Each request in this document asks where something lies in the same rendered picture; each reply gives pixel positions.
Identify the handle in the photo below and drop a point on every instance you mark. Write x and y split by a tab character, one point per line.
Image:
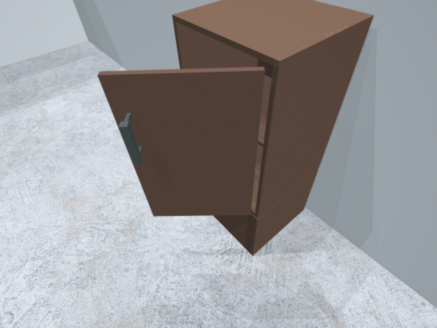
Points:
130	141

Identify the cupboard door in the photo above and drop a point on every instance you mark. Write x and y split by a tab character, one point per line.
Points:
199	130

